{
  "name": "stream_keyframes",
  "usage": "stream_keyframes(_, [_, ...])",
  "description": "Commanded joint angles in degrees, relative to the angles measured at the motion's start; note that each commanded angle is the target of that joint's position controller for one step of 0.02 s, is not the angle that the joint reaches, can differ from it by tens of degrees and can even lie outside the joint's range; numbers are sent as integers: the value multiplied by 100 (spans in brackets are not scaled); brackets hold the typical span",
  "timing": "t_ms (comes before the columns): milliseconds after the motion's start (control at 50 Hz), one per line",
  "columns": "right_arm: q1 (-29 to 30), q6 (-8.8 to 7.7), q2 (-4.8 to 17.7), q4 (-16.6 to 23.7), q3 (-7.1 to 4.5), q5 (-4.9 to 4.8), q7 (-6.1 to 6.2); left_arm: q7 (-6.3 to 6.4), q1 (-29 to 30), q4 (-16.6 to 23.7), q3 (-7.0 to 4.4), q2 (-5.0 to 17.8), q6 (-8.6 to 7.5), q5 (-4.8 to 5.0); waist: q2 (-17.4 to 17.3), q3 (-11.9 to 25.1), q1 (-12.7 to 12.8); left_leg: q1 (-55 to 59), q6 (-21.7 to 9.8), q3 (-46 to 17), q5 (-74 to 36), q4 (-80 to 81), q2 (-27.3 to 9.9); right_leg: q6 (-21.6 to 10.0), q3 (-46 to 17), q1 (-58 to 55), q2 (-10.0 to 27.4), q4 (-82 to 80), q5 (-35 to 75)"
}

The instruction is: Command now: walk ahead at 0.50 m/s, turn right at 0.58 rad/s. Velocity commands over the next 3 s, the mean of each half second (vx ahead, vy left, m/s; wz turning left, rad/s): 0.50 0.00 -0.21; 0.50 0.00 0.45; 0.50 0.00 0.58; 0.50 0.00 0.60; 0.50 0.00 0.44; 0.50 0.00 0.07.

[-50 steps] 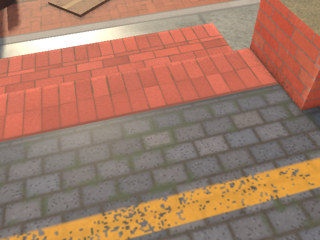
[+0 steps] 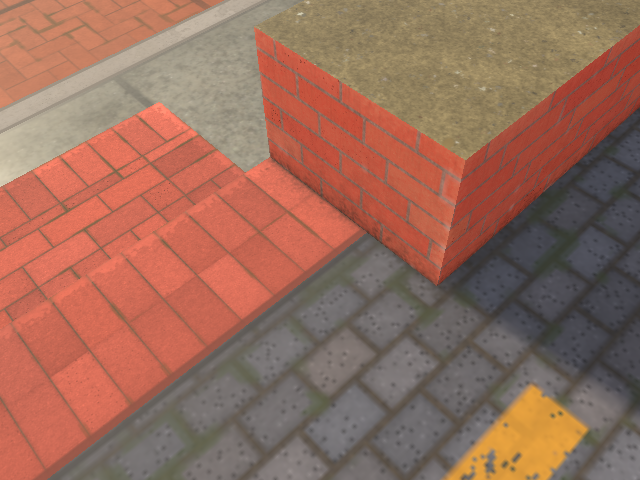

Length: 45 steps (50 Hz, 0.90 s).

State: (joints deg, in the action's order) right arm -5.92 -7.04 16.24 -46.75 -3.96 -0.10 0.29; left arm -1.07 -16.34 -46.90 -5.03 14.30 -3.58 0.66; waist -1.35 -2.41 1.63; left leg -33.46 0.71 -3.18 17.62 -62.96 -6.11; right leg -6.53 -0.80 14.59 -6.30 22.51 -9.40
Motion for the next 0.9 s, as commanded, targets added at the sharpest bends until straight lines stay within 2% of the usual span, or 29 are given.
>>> stream_keyframes(20, [58,67,378,376,-96,104,40,141,162,494,-215,974,-129,28,173,338,-222,-296,225,33,-781,998,-31,-1070,-1481,-168,1461,-1065,1607])
stream_keyframes(60, [509,58,274,505,-45,91,16,187,0,481,-222,992,-95,52,355,242,-47,-100,252,92,-1637,2016,183,-848,-1218,-12,1190,-994,1323])
stream_keyframes(100, [810,28,187,571,10,43,-49,195,-170,438,-200,927,-76,49,544,222,139,202,210,211,-2368,2814,357,-668,-1063,18,1101,-951,970])
stream_keyframes(140, [1044,-8,228,655,21,-8,-110,179,-424,320,-175,865,-82,49,635,193,294,343,140,194,-2675,3112,403,-612,-1205,-154,1247,-882,697])
stream_keyframes(180, [1187,-52,356,743,-1,-22,-167,178,-599,234,-155,826,-68,55,676,155,345,174,0,129,-2411,3352,406,-581,-1428,-673,1459,-604,712])
stream_keyframes(240, [1013,-130,547,768,-55,-21,-221,218,-638,200,-176,924,-1,15,843,144,184,270,-264,194,-1635,3553,471,-473,-1725,-1293,1745,-184,1358])
stream_keyframes(260, [642,-154,640,680,-106,-9,-214,222,-529,234,-171,938,21,12,891,289,-45,752,-398,335,-1525,3717,593,-384,-1657,-1357,1651,177,2149])
stream_keyframes(280, [-42,-174,832,497,-202,39,-195,210,-423,291,-122,829,28,-9,813,760,-374,1760,-604,317,-1711,3692,547,-241,-1428,-1213,1352,977,2832])
stream_keyframes(300, [-1064,-168,1120,351,-268,101,-178,211,-326,437,-29,676,28,-94,387,1618,-797,3283,-996,-555,-1933,3431,-259,-31,-1035,-437,997,2507,2024])
stream_keyframes(320, [-1760,-91,1527,75,-402,113,-221,186,-1255,434,77,266,-66,44,-1487,2384,-510,5390,-2036,-3189,-731,3911,-1418,477,-561,1795,107,4657,-879])
stream_keyframes(340, [-1756,-54,1039,41,-270,-94,-267,167,-1149,379,71,595,-137,69,-1413,2192,-609,5528,-2040,-4275,543,4585,-1521,478,-890,2733,249,5269,-2261])
stream_keyframes(360, [-1315,-30,720,152,-176,-137,-250,143,-440,512,-5,918,-174,104,-792,1237,-675,4803,-1731,-3532,754,4662,-1308,432,-832,3122,593,5430,-1797])
stream_keyframes(380, [-955,23,652,273,-131,-56,-236,155,68,644,23,875,-217,42,-222,809,-601,4000,-1584,-2886,227,4738,-1048,414,-620,2996,806,5212,-1363])
stream_keyframes(400, [-753,48,584,304,-100,-12,-242,171,330,734,7,817,-252,-69,3,427,-462,3312,-1567,-2449,-509,4842,-843,432,-520,2870,952,4768,-1109])
stream_keyframes(420, [-687,40,522,333,-62,34,-233,180,287,766,-13,769,-255,-126,-106,430,-290,2956,-1527,-2170,-1120,4912,-675,448,-523,2524,1091,4409,-938])
stream_keyframes(460, [-736,43,534,324,-64,-14,-209,181,138,771,8,597,-244,-129,-288,507,-146,2665,-1573,-1828,-1680,5054,-495,541,-420,2195,1147,3772,-934])
stream_keyframes(500, [-845,62,718,298,-122,-68,-131,191,394,885,57,466,-225,-135,-317,450,-156,2391,-1613,-1548,-1925,5174,-448,694,-286,2109,1117,3006,-763])
stream_keyframes(560, [-990,135,906,300,-198,-120,-47,163,1005,1021,127,343,-235,-109,-322,348,-331,1965,-1413,-1135,-1770,5218,-194,825,-197,1627,938,1753,354])
stream_keyframes(600, [-1142,189,913,293,-209,-135,-24,132,1325,1098,134,389,-245,-63,-391,302,-463,1873,-1344,-1116,-1605,5143,-133,898,-187,1374,789,1264,876])
stream_keyframes(660, [-1458,279,885,261,-215,-176,-6,78,1708,1253,102,527,-308,4,-419,297,-581,2117,-1268,-1425,-1290,4817,-229,887,-269,1166,651,746,886])
stream_keyframes(700, [-1406,313,918,321,-229,-169,23,98,1643,1257,57,683,-373,44,-517,359,-431,2275,-1116,-1711,-1193,4517,-324,797,-308,817,631,420,550])
stream_keyframes(740, [-1311,323,700,402,-167,-148,33,150,936,1069,-54,891,-415,20,-533,663,-40,2049,-861,-1673,-1349,3822,-20,571,-248,-359,724,46,481])
stream_keyframes(760, [-1140,287,413,535,-68,-86,15,208,146,971,-148,1166,-429,-72,-281,1218,359,1453,-639,-1362,-1137,2669,303,245,-812,-1592,1409,155,296])
stream_keyframes(780, [-1452,208,28,771,52,-89,26,245,-550,869,-275,1685,-334,-239,1100,1905,399,-309,-259,-514,359,837,1037,-439,-2631,-3411,2670,6,-170])
stream_keyframes(800, [-1635,184,309,851,39,-166,16,192,-785,720,-258,1535,-273,-173,1959,2019,322,-1247,-183,-430,1729,-254,828,-848,-4055,-3508,3227,-361,-929])
stream_keyframes(820, [-1453,227,741,796,-71,-198,10,185,-510,794,-135,1094,-262,-116,1287,1367,344,-1514,-163,-559,1296,-770,510,-700,-3502,-2946,2983,-463,-1390])
stream_keyframes(840, [-1128,280,774,834,-91,-147,-3,182,-241,828,-63,880,-239,-104,907,897,303,-1457,-143,-398,845,-848,335,-515,-2703,-2300,2708,-570,-1109])
stream_keyframes(860, [-947,323,713,899,-97,-95,-15,166,58,809,-13,754,-221,-120,716,584,160,-1299,-124,-333,485,-688,194,-425,-2184,-1717,2466,-758,-693])
stream_keyframes(900, [-833,424,510,1064,-93,-95,-42,160,327,733,18,694,-240,-150,779,245,-67,-920,-79,-312,135,-441,-37,-359,-1434,-927,2267,-1065,153])
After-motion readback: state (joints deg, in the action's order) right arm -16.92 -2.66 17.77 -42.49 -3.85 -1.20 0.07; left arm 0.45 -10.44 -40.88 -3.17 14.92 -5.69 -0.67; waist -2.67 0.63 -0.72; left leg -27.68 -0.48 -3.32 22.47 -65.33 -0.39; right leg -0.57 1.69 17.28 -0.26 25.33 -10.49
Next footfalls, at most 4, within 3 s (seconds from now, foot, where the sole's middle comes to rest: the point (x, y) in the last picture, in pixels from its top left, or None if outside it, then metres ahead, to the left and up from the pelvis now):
0.28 left None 0.37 0.14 -0.78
0.76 right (403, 419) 0.59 -0.11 -0.78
1.26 left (249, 337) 0.78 0.24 -0.78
1.72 right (282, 232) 1.10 0.19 -0.78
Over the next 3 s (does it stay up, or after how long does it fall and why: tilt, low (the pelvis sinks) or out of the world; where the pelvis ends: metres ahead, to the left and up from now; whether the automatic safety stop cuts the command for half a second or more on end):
stays up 1.30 0.73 -0.18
